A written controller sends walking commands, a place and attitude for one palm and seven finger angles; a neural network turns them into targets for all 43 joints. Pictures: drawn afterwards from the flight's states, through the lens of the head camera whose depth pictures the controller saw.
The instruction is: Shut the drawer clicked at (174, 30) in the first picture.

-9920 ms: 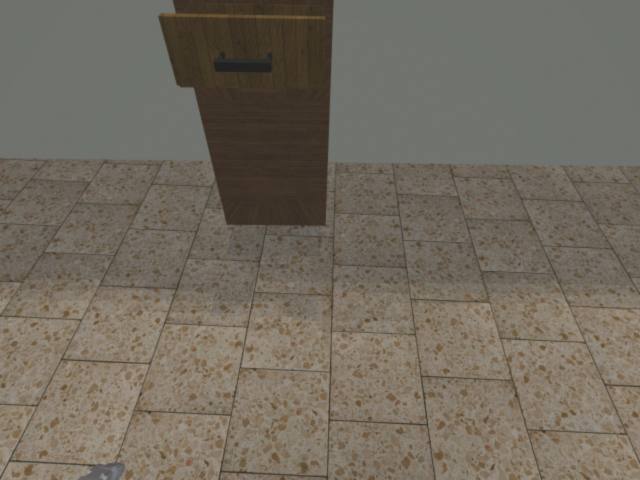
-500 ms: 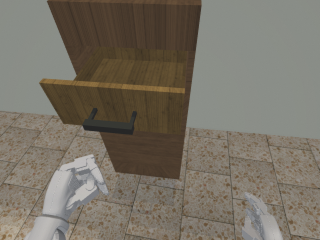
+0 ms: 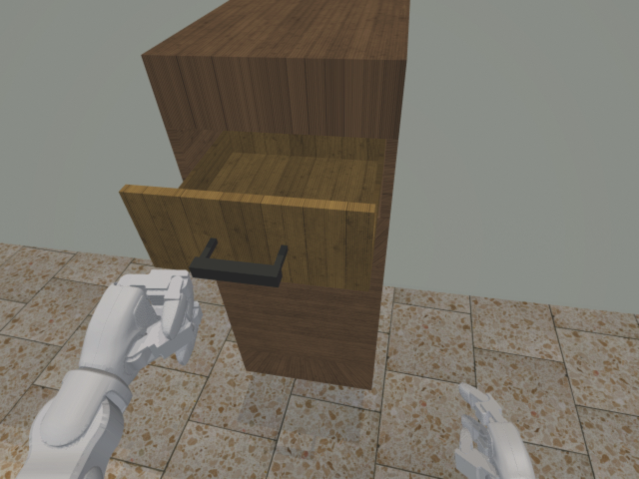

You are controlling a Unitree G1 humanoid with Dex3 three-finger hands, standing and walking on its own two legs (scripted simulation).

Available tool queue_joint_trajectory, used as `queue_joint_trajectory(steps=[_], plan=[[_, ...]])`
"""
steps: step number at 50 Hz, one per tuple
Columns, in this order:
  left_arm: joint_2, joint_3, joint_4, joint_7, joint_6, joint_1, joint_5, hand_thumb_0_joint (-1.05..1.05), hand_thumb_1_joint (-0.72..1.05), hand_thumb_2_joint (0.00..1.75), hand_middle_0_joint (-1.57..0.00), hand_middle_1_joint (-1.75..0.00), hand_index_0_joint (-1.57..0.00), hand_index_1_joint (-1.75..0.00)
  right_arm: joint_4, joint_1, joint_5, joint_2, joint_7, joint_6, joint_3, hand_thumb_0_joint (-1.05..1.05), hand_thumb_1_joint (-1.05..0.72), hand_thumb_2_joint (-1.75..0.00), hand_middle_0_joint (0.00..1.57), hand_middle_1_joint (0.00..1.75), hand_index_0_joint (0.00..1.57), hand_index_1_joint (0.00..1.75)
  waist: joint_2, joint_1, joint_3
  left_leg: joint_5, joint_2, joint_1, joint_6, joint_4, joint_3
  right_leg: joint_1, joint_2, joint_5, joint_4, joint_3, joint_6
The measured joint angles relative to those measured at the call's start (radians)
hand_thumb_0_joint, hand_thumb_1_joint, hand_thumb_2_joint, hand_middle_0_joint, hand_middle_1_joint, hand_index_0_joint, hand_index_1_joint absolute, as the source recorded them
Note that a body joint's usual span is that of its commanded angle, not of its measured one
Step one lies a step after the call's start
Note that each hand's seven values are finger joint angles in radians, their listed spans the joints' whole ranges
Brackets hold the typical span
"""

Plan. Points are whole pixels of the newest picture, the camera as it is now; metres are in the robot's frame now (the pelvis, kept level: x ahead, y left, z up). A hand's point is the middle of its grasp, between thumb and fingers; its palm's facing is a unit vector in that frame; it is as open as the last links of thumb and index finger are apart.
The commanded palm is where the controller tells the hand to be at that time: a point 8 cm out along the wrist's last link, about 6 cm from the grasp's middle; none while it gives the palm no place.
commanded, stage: raise the hand and make a fist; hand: left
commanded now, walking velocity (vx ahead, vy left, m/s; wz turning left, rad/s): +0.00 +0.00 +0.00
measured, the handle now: (241, 260) +0.41 +0.17 +0.06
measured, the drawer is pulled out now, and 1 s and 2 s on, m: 0.20 0.20 0.20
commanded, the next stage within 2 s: bring the fist close to the handle in 0.32 s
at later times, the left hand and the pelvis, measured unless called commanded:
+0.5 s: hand (192, 330) +0.22 +0.16 +0.15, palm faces -0.02 -0.99 -0.11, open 3.2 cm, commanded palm +0.20 +0.20 +0.15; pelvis +0.00 -0.01 +0.00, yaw -1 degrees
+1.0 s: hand (218, 326) +0.26 +0.15 +0.10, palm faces -0.04 -1.00 -0.06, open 3.2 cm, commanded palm +0.23 +0.21 +0.10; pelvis +0.00 -0.01 +0.00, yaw -1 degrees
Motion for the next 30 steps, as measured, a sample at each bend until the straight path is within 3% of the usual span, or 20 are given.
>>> queue_joint_trajectory(steps=[6,12,30], plan=[[0.016,0.053,0.062,-0.02,0.044,-0.024,-0.023,0.01,0.9,0.9,-1.4,-1.6,-1.4,-1.6,0.01,-0.002,0.005,-0.018,-0.011,0.01,-0.01,0.02,-0.9,-0.9,0.2,0.3,0.2,0.3,-0.006,-0.012,0.007,0.012,0.013,0.01,-0.01,-0.016,0.001,0.011,0.014,0.017,-0.024,0.002,-0.01],[0.026,0.085,0.082,-0.028,0.009,-0.014,-0.034,0.01,0.9,0.9,-1.4,-1.6,-1.4,-1.6,0.013,0.013,0.007,-0.038,-0.017,-0.015,-0.027,0.02,-0.9,-0.9,0.2,0.3,0.2,0.3,-0.007,-0.018,0.009,0.012,0.023,0.014,-0.018,-0.017,0.001,0.019,0.025,0.022,-0.035,0.002,-0.016],[-0.014,0.033,0.165,-0.022,-0.051,-0.049,-0.015,0.01,0.9,0.9,-1.4,-1.6,-1.4,-1.6,0.03,0.017,0.002,-0.021,-0.015,-0.059,-0.024,0.02,-0.9,-0.9,0.2,0.3,0.2,0.3,0.004,-0.014,0.014,0.015,0.02,-0.001,-0.02,-0.014,-0.003,0.001,0.022,0.018,-0.024,-0.002,-0.018]])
